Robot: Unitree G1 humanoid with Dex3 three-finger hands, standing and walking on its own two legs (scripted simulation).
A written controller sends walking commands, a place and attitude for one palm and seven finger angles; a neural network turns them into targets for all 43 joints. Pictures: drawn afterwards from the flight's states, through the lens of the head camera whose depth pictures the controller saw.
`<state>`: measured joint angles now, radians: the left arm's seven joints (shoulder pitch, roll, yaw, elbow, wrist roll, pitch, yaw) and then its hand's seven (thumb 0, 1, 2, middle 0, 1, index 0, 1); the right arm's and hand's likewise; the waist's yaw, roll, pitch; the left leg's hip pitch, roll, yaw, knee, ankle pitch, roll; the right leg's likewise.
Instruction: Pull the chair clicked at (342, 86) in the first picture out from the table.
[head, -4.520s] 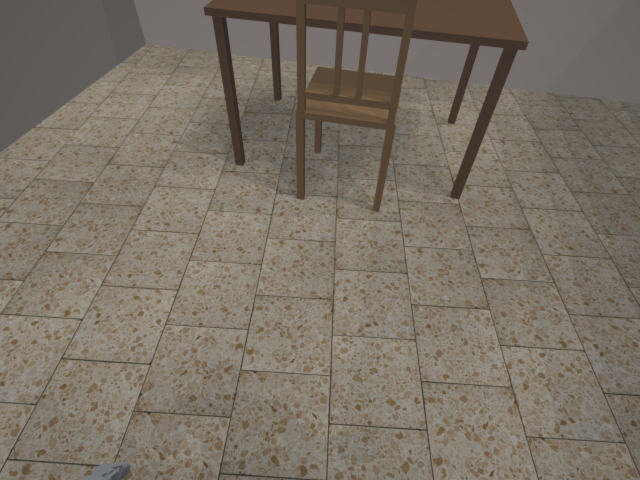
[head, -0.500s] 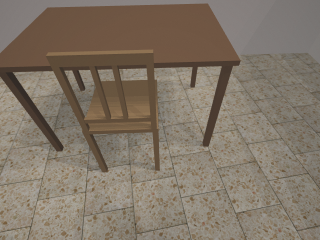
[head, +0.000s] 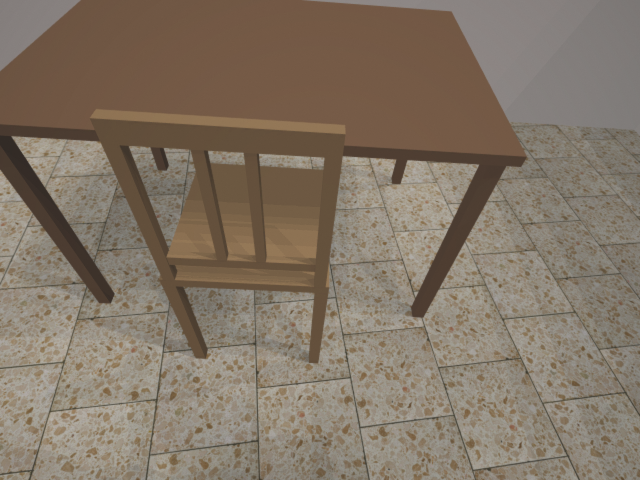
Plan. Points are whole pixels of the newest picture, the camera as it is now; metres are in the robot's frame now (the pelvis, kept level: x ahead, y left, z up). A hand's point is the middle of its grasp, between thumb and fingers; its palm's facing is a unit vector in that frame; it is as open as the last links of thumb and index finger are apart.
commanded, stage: take the last steps up to it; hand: left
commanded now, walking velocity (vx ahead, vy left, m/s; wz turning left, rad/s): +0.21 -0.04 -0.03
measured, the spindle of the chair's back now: (212, 209) +0.57 +0.25 -0.07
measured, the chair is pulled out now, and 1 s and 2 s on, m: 0.00 0.00 0.00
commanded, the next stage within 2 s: come to a stop and stand still in 0.20 s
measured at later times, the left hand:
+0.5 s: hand (223, 456) +0.17 +0.15 -0.15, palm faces +0.02 -0.97 -0.24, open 7.2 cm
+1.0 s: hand out of the picture +0.14 +0.15 -0.17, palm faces +0.00 -0.96 -0.27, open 7.4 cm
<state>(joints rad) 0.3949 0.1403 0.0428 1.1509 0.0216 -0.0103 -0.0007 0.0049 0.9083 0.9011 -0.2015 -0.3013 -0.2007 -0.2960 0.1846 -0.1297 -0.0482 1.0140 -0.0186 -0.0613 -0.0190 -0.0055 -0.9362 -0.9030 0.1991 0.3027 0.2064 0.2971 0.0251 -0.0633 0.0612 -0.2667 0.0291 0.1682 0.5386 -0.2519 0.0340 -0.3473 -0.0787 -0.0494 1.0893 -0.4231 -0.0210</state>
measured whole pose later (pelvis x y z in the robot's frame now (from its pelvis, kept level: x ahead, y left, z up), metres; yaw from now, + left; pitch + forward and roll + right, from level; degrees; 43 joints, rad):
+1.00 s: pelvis +0.09 -0.04 -0.01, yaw -1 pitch -3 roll -1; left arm 0.27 0.16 0.01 0.98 0.03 0.00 0.05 0.00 0.91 0.90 -0.20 -0.30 -0.20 -0.30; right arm 0.15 -0.20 -0.06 0.94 -0.01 0.04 -0.01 0.01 -0.91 -0.90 0.20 0.30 0.21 0.30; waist 0.00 0.06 0.07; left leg -0.40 0.04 0.04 0.75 -0.37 0.00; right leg -0.22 0.01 -0.04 0.64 -0.38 -0.01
